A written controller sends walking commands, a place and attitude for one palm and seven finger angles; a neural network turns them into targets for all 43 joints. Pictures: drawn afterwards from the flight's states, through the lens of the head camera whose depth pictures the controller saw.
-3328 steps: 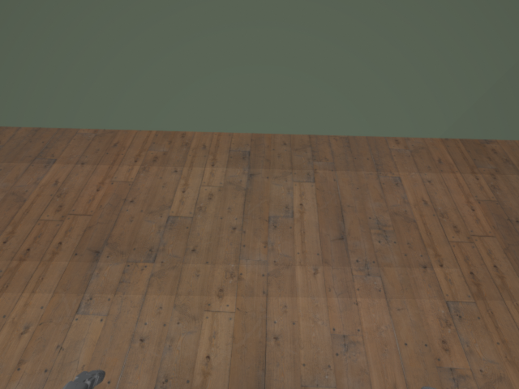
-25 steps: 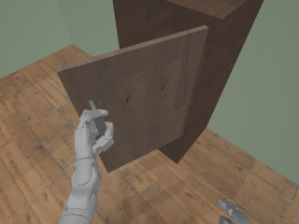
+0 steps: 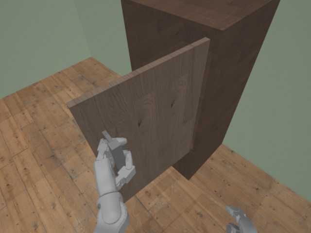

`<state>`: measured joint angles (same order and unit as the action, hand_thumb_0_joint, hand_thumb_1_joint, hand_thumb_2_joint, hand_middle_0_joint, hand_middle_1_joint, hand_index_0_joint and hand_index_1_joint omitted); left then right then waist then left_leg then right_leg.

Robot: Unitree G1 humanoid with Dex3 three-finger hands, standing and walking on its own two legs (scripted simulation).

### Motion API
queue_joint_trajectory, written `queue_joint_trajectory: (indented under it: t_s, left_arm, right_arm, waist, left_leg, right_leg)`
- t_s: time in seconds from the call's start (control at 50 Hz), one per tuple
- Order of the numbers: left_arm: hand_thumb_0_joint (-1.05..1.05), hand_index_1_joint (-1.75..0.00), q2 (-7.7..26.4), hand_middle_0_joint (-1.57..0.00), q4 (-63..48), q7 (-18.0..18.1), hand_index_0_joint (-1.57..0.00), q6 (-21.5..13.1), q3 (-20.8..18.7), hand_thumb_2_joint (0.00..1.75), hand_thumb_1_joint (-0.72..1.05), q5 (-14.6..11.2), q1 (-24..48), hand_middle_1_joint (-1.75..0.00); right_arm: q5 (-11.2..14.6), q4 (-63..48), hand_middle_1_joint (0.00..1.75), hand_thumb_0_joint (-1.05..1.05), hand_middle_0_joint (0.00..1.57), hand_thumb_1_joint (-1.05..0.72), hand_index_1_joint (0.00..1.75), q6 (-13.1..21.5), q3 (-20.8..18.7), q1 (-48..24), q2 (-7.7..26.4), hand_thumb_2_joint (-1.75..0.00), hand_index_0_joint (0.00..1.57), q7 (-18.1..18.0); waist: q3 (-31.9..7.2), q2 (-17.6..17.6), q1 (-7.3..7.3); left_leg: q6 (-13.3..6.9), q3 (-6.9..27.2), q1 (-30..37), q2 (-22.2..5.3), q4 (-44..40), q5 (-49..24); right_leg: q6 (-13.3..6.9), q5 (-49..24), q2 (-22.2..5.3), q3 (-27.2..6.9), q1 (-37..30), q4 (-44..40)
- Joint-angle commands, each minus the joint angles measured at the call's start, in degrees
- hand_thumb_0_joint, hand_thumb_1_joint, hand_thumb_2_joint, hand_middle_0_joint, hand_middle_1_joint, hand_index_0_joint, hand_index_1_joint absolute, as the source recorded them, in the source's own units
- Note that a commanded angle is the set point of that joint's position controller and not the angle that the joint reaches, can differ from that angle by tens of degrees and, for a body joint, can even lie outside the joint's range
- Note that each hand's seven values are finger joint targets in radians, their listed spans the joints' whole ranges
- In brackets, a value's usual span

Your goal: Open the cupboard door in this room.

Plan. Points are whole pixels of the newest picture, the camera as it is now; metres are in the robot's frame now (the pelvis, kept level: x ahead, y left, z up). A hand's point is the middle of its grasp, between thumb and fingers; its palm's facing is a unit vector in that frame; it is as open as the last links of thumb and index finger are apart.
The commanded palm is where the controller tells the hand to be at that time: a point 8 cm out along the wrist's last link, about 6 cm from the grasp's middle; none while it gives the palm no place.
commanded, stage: open thumb and fingers to let go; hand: left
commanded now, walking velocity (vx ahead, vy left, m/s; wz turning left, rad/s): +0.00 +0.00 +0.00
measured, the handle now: (114, 151) +0.31 +0.12 +0.06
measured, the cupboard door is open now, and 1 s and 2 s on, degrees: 84 82 88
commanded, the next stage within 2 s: slide the hand sideways off the handle in 0.88 s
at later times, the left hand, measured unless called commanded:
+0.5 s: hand (126, 168) +0.27 +0.08 +0.06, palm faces +0.36 -0.93 -0.03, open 11.1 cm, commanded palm +0.23 +0.12 +0.06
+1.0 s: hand (126, 166) +0.27 +0.08 +0.06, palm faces +0.30 -0.95 -0.04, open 15.1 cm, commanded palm +0.22 +0.11 +0.06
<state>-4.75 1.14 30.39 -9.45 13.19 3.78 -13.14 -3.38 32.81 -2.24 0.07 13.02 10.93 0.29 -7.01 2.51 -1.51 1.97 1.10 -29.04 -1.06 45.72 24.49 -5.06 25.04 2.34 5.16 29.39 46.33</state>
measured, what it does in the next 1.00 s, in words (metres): shifts its weight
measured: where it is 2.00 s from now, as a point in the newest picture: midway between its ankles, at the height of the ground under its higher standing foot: outside the picture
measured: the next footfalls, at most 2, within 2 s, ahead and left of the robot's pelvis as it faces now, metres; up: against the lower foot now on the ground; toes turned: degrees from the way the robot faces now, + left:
none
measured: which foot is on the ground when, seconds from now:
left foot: down 0.00-1.00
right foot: down 0.00-1.00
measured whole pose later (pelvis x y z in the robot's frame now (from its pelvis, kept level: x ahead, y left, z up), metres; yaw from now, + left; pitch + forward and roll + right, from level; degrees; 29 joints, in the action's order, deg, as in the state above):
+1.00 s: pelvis -0.04 +0.03 -0.01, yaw +0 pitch +7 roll -1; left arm -5.7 10.1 35.3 -7.1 17.0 4.3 1.2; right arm -3.0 34.8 0.7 0.8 9.8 9.8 1.0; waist -6.2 3.0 0.2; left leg -0.5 0.7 -35.7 0.4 53.0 24.4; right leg -2.9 24.0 0.6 4.9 35.0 51.7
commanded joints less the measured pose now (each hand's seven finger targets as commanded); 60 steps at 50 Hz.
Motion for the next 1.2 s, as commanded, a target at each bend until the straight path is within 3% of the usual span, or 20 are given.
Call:
queue_joint_trajectory:
  t_s: [0.0,0.04,0.1,0.2,0.34,0.44,0.48,0.58,0.6,0.74,0.84,0.94,0.96,0.98,1.0,1.04,1.08,1.12,1.18]
  left_arm:
    - [0.0,-1.35,-6.3,-0.4,-14.1,1.6,-0.4,-3.9,2.1,0.9,0.9,1.3,5.0,-1.35]
    - [0.0,-1.35,-3.8,-0.4,-12.9,3.0,-0.4,-4.2,-0.5,0.9,0.9,1.4,13.4,-1.35]
    - [0.0,-1.33,-4.5,-0.38,-10.5,3.7,-0.38,-4.6,-0.8,0.81,0.69,1.6,13.1,-1.33]
    - [0.0,-1.29,-6.5,-0.36,-10.8,2.9,-0.36,-4.2,1.0,0.66,0.34,1.2,11.8,-1.29]
    - [0.0,-1.24,-6.5,-0.32,-9.4,2.4,-0.32,-4.6,1.8,0.45,-0.15,1.1,17.0,-1.24]
    - [0.0,-1.2,-5.9,-0.3,-7.2,2.4,-0.3,-4.7,1.5,0.3,-0.5,1.4,20.7,-1.2]
    - [0.0,-1.2,-5.8,-0.3,-6.7,2.8,-0.3,-4.7,1.3,0.3,-0.5,1.4,22.8,-1.2]
    - [0.0,-0.95,-8.5,-0.26,-5.5,3.9,-0.26,-4.0,3.4,0.3,-0.5,2.2,23.8,-0.95]
    - [0.0,-0.9,-8.4,-0.25,-4.6,4.1,-0.25,-3.8,3.1,0.3,-0.5,2.1,23.7,-0.9]
    - [0.0,-0.55,-10.0,-0.19,-3.5,5.4,-0.19,-2.4,4.1,0.3,-0.5,2.3,26.6,-0.55]
    - [0.0,-0.3,-10.6,-0.15,-3.6,6.2,-0.15,-1.5,4.1,0.3,-0.5,2.5,27.3,-0.3]
    - [0.0,-0.3,-13.5,-0.15,-2.4,6.3,-0.15,-0.5,6.0,0.3,-0.5,2.4,27.6,-0.3]
    - [0.0,-0.3,-12.8,-0.15,-3.3,6.5,-0.15,-0.6,5.6,0.3,-0.5,2.5,28.9,-0.3]
    - [0.0,-0.3,-7.3,-0.15,-4.8,-5.4,-0.15,-3.0,18.5,0.3,-0.5,8.4,26.9,-0.3]
    - [0.0,-0.3,-3.5,-0.15,-7.7,-11.7,-0.15,-5.6,14.1,0.3,-0.5,6.0,27.8,-0.3]
    - [0.0,-0.3,-0.1,-0.15,-10.1,-19.0,-0.15,-8.3,12.7,0.3,-0.5,3.8,27.9,-0.3]
    - [0.0,-0.3,-0.1,-0.15,-10.5,-25.6,-0.15,-9.4,13.0,0.3,-0.5,0.4,27.3,-0.3]
    - [0.0,-0.3,-1.1,-0.15,-10.4,-27.8,-0.15,-8.7,11.4,0.3,-0.5,-4.2,26.3,-0.3]
    - [0.0,-0.3,-0.2,-0.15,-9.8,-25.6,-0.15,-7.1,6.1,0.3,-0.5,-7.9,22.3,-0.3]
  right_arm:
    - [0.1,-9.1,0.3,0.0,0.2,-0.9,0.3,4.8,-1.2,-6.8,3.7,-0.9,0.2,-0.3]
    - [-0.1,-7.8,0.3,0.0,0.2,-0.9,0.3,5.2,-1.3,-7.7,3.9,-0.9,0.2,-0.9]
    - [-0.3,-7.2,0.3,0.0,0.2,-0.9,0.3,6.0,-1.4,-7.9,3.5,-0.9,0.2,-1.1]
    - [0.0,-7.7,0.3,0.0,0.2,-0.9,0.3,6.2,-1.8,-6.9,3.6,-0.9,0.2,-0.9]
    - [0.0,-7.4,0.3,0.0,0.2,-0.9,0.3,6.7,-1.4,-7.7,3.9,-0.9,0.2,-1.1]
    - [0.1,-7.1,0.3,0.0,0.2,-0.9,0.3,6.8,-1.4,-8.4,4.1,-0.9,0.2,-1.1]
    - [0.1,-7.1,0.3,0.0,0.2,-0.9,0.3,6.7,-1.3,-8.6,4.1,-0.9,0.2,-1.2]
    - [0.2,-7.5,0.3,0.0,0.2,-0.9,0.3,6.6,-1.5,-8.6,4.1,-0.9,0.2,-0.9]
    - [0.2,-7.5,0.3,0.0,0.2,-0.9,0.3,6.5,-1.5,-8.3,4.2,-0.9,0.2,-0.9]
    - [0.3,-7.6,0.3,0.0,0.2,-0.9,0.3,6.3,-1.4,-9.3,4.3,-0.9,0.2,-0.6]
    - [0.4,-7.5,0.3,0.0,0.2,-0.9,0.3,6.0,-1.4,-9.8,4.2,-0.9,0.2,-0.3]
    - [0.6,-7.2,0.3,0.0,0.2,-0.9,0.3,6.1,-1.1,-10.2,4.0,-0.9,0.2,0.3]
    - [0.5,-7.2,0.3,0.0,0.2,-0.9,0.3,6.1,-1.2,-10.2,4.2,-0.9,0.2,0.4]
    - [0.9,-5.9,0.3,0.0,0.2,-0.9,0.3,5.7,-1.4,-4.2,6.2,-0.9,0.2,0.7]
    - [1.6,-8.0,0.3,0.0,0.2,-0.9,0.3,6.2,-1.9,-3.7,6.0,-0.9,0.2,0.4]
    - [2.0,-9.1,0.3,0.0,0.2,-0.9,0.3,6.5,-1.7,-3.6,6.0,-0.9,0.2,-0.3]
    - [2.8,-10.3,0.3,0.0,0.2,-0.9,0.3,7.8,-1.1,-3.5,6.1,-0.9,0.2,-0.7]
    - [3.9,-11.5,0.3,0.0,0.2,-0.9,0.3,8.7,-0.3,-4.5,6.0,-0.9,0.2,-1.3]
    - [4.2,-12.5,0.3,0.0,0.2,-0.9,0.3,9.5,0.2,-5.9,6.2,-0.9,0.2,-1.7]
  waist:
    - [-8.6,-7.2,0.57]
    - [-7.5,-7.4,-0.23]
    - [-9.0,-7.9,0.68]
    - [-13.1,-9.0,0.85]
    - [-8.8,-9.3,-0.05]
    - [-8.7,-7.8,0.02]
    - [-9.6,-7.6,0.19]
    - [-10.9,-5.6,0.47]
    - [-10.9,-6.9,0.4]
    - [-9.6,-6.1,0.68]
    - [-10.7,-5.5,1.4]
    - [-8.8,-5.7,0.95]
    - [-9.9,-5.5,1.01]
    - [-6.7,-7.9,-4.25]
    - [-10.2,-6.7,-2.56]
    - [-14.8,-4.3,-1.36]
    - [-12.5,-4.4,-2.18]
    - [-9.4,-4.1,-1.85]
    - [-5.4,-7.3,-0.16]
  left_leg:
    - [-1.9,-0.1,-0.4,2.5,-0.2,-12.6]
    - [-1.9,0.1,-1.7,2.7,0.9,-10.7]
    - [-1.8,0.3,-2.5,3.0,1.6,-9.6]
    - [-1.9,0.0,-1.4,2.9,0.9,-12.3]
    - [-2.3,0.4,-1.8,2.7,1.2,-9.7]
    - [-2.3,0.4,-2.2,2.7,1.4,-7.4]
    - [-2.4,0.4,-2.2,2.8,1.5,-6.8]
    - [-2.6,0.2,-0.6,2.4,0.8,-8.2]
    - [-2.6,0.4,-0.8,2.3,0.7,-8.2]
    - [-2.5,0.7,-0.8,1.9,0.0,-7.6]
    - [-2.3,0.9,-0.6,1.8,-0.5,-7.4]
    - [-2.2,1.3,-0.8,1.5,-0.6,-7.2]
    - [-2.2,1.4,-0.6,1.5,-0.4,-7.3]
    - [-3.4,1.2,1.3,1.4,0.1,-9.1]
    - [-3.7,1.0,1.3,1.7,0.5,-10.5]
    - [-3.8,0.9,2.3,2.1,1.0,-12.3]
    - [-4.0,1.1,2.4,2.1,0.6,-9.8]
    - [-3.7,1.6,1.9,2.1,-0.8,-5.4]
    - [-3.2,2.0,0.1,2.1,-2.9,-0.1]
  right_leg:
    - [5.7,-29.5,-5.9,-8.8,-9.8,-8.8]
    - [5.7,-24.8,-6.1,-9.6,-6.9,-9.1]
    - [5.6,-20.3,-6.6,-10.8,-6.6,-9.6]
    - [5.9,-28.5,-6.2,-8.9,-9.4,-7.3]
    - [5.7,-20.0,-6.1,-8.7,-5.2,-8.7]
    - [5.0,-12.2,-6.0,-9.0,-2.9,-9.3]
    - [4.8,-10.0,-5.8,-8.7,-2.3,-9.1]
    - [3.7,-9.6,-4.1,-5.3,-0.9,-6.6]
    - [3.6,-9.5,-3.9,-4.9,-0.9,-6.3]
    - [3.0,-6.7,-2.9,-3.3,0.9,-5.5]
    - [2.6,-5.4,-2.5,-2.7,0.8,-4.7]
    - [2.5,-4.8,-2.2,-1.7,2.3,-4.1]
    - [2.4,-4.9,-2.2,-1.9,2.3,-3.8]
    - [2.7,-11.2,-2.6,-3.7,3.9,-3.5]
    - [2.5,-14.4,-2.8,-3.7,1.7,-3.0]
    - [2.4,-17.8,-3.1,-4.6,-1.4,-1.8]
    - [2.7,-14.8,-3.0,-4.5,-0.3,-2.7]
    - [2.8,-8.1,-2.5,-3.9,0.9,-4.4]
    - [3.2,0.0,-2.3,-3.4,1.8,-6.6]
